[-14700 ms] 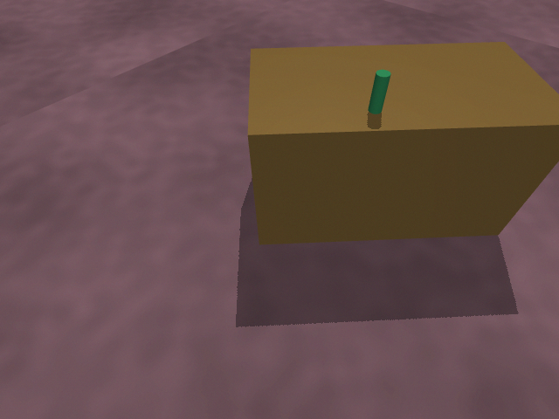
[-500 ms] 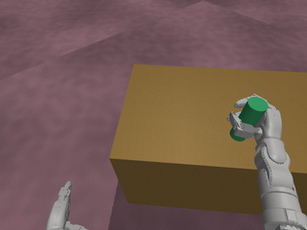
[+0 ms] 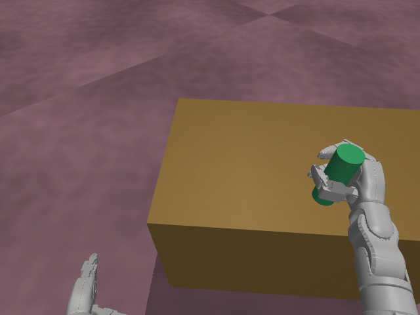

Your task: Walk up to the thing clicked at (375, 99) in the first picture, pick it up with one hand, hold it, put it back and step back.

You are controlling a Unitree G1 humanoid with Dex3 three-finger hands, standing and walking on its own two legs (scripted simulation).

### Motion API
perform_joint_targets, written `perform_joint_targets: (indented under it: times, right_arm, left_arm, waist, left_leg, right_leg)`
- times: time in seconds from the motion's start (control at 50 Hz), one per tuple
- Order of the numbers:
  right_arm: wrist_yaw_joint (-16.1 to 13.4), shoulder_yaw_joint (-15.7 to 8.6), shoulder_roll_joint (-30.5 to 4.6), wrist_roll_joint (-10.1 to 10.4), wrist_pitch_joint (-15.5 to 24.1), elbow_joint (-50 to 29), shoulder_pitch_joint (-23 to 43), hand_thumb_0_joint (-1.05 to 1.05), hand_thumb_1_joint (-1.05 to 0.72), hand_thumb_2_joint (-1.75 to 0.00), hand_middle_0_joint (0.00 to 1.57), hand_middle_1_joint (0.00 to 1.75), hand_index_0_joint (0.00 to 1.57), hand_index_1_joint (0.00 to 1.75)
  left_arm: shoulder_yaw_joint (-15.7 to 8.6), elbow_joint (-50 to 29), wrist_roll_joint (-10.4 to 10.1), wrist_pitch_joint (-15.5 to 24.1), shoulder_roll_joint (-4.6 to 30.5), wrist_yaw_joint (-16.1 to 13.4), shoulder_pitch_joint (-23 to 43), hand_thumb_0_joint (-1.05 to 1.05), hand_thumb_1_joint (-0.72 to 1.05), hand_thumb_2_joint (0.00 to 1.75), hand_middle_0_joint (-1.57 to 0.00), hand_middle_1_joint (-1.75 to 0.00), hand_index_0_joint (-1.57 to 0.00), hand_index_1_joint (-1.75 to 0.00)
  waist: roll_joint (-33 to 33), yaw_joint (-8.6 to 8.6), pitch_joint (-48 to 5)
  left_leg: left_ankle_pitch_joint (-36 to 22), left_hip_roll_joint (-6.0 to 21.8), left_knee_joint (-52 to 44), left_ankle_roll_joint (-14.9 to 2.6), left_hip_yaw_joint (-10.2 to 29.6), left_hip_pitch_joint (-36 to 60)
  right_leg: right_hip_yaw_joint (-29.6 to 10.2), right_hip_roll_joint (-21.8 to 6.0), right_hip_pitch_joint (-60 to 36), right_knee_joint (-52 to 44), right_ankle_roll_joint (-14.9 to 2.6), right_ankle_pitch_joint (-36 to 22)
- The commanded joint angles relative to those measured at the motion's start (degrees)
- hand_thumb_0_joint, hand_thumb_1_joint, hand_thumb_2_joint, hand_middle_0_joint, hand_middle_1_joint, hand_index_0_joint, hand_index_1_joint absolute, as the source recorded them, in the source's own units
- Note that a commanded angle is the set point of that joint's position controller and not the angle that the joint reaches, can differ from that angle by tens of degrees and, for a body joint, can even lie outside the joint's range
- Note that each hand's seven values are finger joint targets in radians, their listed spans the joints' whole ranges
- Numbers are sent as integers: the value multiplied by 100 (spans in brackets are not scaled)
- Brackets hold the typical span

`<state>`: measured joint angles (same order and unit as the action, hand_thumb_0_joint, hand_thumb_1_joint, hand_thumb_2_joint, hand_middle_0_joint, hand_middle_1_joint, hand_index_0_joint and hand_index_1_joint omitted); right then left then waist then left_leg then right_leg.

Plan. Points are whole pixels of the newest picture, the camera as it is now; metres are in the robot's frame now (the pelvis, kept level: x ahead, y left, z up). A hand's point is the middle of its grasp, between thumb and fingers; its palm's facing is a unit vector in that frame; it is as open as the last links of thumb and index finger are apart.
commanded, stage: hold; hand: right
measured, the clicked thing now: (335, 177) +0.34 -0.19 +0.11
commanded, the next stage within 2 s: none
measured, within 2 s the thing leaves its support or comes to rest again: neither
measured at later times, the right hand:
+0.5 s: hand (332, 173) +0.33 -0.17 +0.13, palm faces +0.13 +0.99 +0.00, open 5.7 cm
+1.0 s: hand (334, 173) +0.33 -0.17 +0.13, palm faces +0.13 +0.99 +0.00, open 5.7 cm
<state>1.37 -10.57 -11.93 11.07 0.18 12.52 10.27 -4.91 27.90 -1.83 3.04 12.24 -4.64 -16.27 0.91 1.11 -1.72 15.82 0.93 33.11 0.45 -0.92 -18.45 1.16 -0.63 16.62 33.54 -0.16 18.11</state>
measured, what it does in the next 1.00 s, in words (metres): stands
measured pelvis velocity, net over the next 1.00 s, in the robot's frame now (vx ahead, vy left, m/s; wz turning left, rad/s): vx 0.01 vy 0.00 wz -0.01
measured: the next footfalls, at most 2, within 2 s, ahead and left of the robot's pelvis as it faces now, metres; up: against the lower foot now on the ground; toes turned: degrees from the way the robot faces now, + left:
none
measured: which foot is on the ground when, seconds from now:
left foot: down 0.00-1.00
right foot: down 0.00-1.00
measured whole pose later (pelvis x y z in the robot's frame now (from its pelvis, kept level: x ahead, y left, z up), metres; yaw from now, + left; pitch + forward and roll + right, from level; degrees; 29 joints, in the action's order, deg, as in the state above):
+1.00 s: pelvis +0.01 +0.00 +0.01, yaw -1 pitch -1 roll +0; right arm 1.4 -10.0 -11.1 11.5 -5.8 2.3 5.1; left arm -6.1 36.4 -1.6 4.3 12.1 -3.9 -12.5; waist 1.7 0.4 -0.6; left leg 14.1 1.1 26.7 0.6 -1.6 -11.9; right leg 0.6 -0.4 10.3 27.1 -0.2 16.1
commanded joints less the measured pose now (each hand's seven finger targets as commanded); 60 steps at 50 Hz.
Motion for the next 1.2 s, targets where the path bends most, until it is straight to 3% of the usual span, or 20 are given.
perform_joint_targets:
  times: [0.0, 0.08, 0.12, 0.2, 0.24, 0.32, 0.38, 0.42, 0.46, 0.54, 0.6, 0.66, 0.72, 0.76, 0.8, 0.92, 0.98, 1.1, 1.14, 1.18]
  right_arm:
    - [-18, -333, -907, 71, 391, -1670, 1949, 0, -65, -129, 139, 141, 140, 141]
    - [-2, -281, -780, 74, 350, -1743, 1864, 0, -66, -130, 139, 141, 140, 141]
    - [-21, -291, -840, 80, 319, -1854, 1873, 0, -65, -128, 138, 140, 139, 140]
    - [-11, -208, -743, 57, 253, -1909, 1695, 0, -64, -129, 138, 140, 138, 140]
    - [-23, -238, -786, 54, 200, -2044, 1748, 0, -66, -129, 139, 141, 139, 141]
    - [1, -265, -807, 68, 114, -2213, 1661, 0, -66, -131, 141, 143, 141, 142]
    - [-10, -212, -753, 76, 25, -2320, 1644, 0, -67, -133, 141, 144, 142, 144]
    - [-5, -206, -684, 73, 4, -2258, 1489, 0, -67, -132, 142, 144, 142, 144]
    - [-30, -303, -833, 89, -5, -2508, 1715, 0, -67, -131, 140, 142, 141, 142]
    - [8, -155, -626, 78, -125, -2360, 1398, 0, -65, -132, 140, 143, 141, 143]
    - [9, -175, -658, 71, -143, -2373, 1432, 0, -65, -131, 139, 142, 140, 142]
    - [5, -285, -751, 70, -137, -2568, 1373, 0, -66, -133, 142, 145, 142, 144]
    - [0, -176, -619, 63, -136, -2373, 1402, 0, -66, -133, 142, 144, 142, 144]
    - [-33, -263, -719, 70, -119, -2481, 1472, 0, -66, -134, 142, 145, 143, 145]
    - [-18, -247, -729, 45, -114, -2437, 1394, 0, -66, -133, 141, 144, 142, 144]
    - [-8, -276, -730, 83, -143, -2456, 1303, 0, -65, -134, 141, 145, 142, 145]
    - [4, -289, -696, 85, -126, -2341, 1375, 0, -65, -133, 141, 144, 142, 144]
    - [48, -226, -705, 86, -91, -2471, 1238, 0, -64, -133, 141, 144, 142, 144]
    - [57, -229, -697, 83, -103, -2525, 1221, 0, -67, -134, 142, 145, 143, 145]
    - [34, -298, -709, 110, -153, -2354, 1354, 0, -67, -134, 142, 145, 143, 145]
  left_arm:
    - [-485, -772, 14, 353, 886, -75, 504, 0, -54, 5, -5, -6, -5, -5]
    - [-265, -579, 14, 369, 593, -46, 540, 0, -54, 5, -5, -6, -5, -5]
    - [-553, -759, 14, 397, 955, -98, 665, 0, -53, 5, -4, -6, -5, -5]
    - [-188, -427, 5, 357, 512, -33, 784, 0, -53, 5, -5, -6, -5, -5]
    - [-445, -576, 22, 390, 839, -69, 861, 0, -53, 4, -5, -6, -5, -5]
    - [-229, -417, 15, 352, 574, -12, 800, 0, -53, 4, -5, -6, -5, -5]
    - [-556, -451, 40, 366, 1003, -40, 786, 0, -53, 4, -5, -6, -5, -5]
    - [-280, -218, 16, 356, 566, -6, 633, 0, -53, 4, -5, -6, -5, -5]
    - [-480, -490, 9, 425, 849, -49, 931, 0, -54, 5, -5, -6, -5, -5]
    - [-288, -45, 9, 362, 580, 10, 767, 0, -54, 5, -5, -6, -5, -5]
    - [-473, -201, 32, 435, 857, 1, 998, 0, -54, 5, -5, -6, -5, -6]
    - [-308, -265, 20, 431, 677, 2, 1017, 0, -54, 5, -5, -6, -5, -5]
    - [-292, -302, 23, 419, 678, 12, 1049, 0, -53, 5, -5, -6, -5, -5]
    - [-456, -16, 30, 418, 789, -3, 854, 0, -54, 5, -5, -6, -5, -6]
    - [-250, -62, 20, 421, 598, 36, 816, 0, -53, 5, -5, -6, -5, -5]
    - [-469, -16, 33, 441, 811, 7, 928, 0, -53, 5, -5, -6, -6, -5]
    - [-217, -23, 17, 455, 542, 48, 1184, 0, -54, 5, -5, -6, -5, -5]
    - [-471, -145, 27, 474, 862, -16, 881, 0, -53, 5, -5, -6, -6, -5]
    - [-138, -44, 27, 454, 510, 51, 846, 0, -53, 4, -5, -6, -6, -5]
    - [-399, -13, 20, 481, 739, 15, 1032, 0, -54, 4, -5, -6, -6, -5]
  waist:
    - [17, -12, -1287]
    - [-78, -50, -1143]
    - [-170, 26, -1408]
    - [59, -106, -1128]
    - [82, -26, -1368]
    - [73, -112, -1271]
    - [-33, 7, -1224]
    - [-106, -57, -1043]
    - [-139, -24, -1228]
    - [-22, -56, -965]
    - [-167, -12, -1161]
    - [-105, -128, -1299]
    - [-200, -33, -1113]
    - [43, -34, -1125]
    - [32, -60, -945]
    - [-68, -44, -1138]
    - [-108, -74, -1002]
    - [-61, -8, -1326]
    - [39, -119, -1132]
    - [-67, -34, -956]
  left_leg:
    - [-1181, -59, -474, -21, -145, 510]
    - [-1150, -35, -583, 2, -130, 573]
    - [-1375, -68, -558, -10, -159, 665]
    - [-1429, -45, -594, -25, -158, 724]
    - [-1457, -76, -610, -35, -175, 758]
    - [-1567, -61, -680, -33, -190, 869]
    - [-1388, -49, -777, -19, -168, 802]
    - [-1448, -35, -810, 4, -178, 834]
    - [-1519, -43, -791, 5, -181, 861]
    - [-1621, -34, -800, -4, -184, 800]
    - [-1501, -61, -838, -6, -214, 897]
    - [-1802, -27, -811, 6, -204, 1058]
    - [-1618, -15, -892, 23, -174, 961]
    - [-1560, -42, -880, -15, -190, 916]
    - [-1457, -55, -889, -23, -220, 892]
    - [-1690, -26, -919, 4, -182, 988]
    - [-1694, -21, -903, 10, -184, 981]
    - [-1893, -88, -847, -33, -250, 1073]
    - [-1939, -55, -865, -27, -237, 1104]
    - [-1732, -56, -924, -8, -226, 979]
  right_leg:
    - [-55, 3, -537, -564, -65, -1112]
    - [-28, 37, -530, -602, -87, -1049]
    - [-71, -2, -729, -626, -86, -1311]
    - [-50, 16, -600, -670, -56, -1407]
    - [-77, -20, -831, -723, -50, -1467]
    - [-65, -6, -811, -737, -52, -1618]
    - [-41, 21, -876, -831, -80, -1311]
    - [-23, 46, -829, -810, -92, -1370]
    - [-51, 34, -959, -823, -96, -1444]
    - [-39, 37, -879, -842, -81, -1579]
    - [-84, 12, -961, -900, -84, -1475]
    - [-60, 46, -1009, -838, -82, -1770]
    - [-30, 62, -983, -878, -103, -1532]
    - [-49, 37, -1012, -935, -75, -1513]
    - [-66, 24, -933, -963, -67, -1448]
    - [-38, 55, -1053, -917, -94, -1614]
    - [-57, 43, -909, -901, -99, -1627]
    - [-102, -26, -1255, -924, -45, -2018]
    - [-65, 7, -1097, -912, -42, -2027]
    - [-72, 2, -1020, -966, -74, -1745]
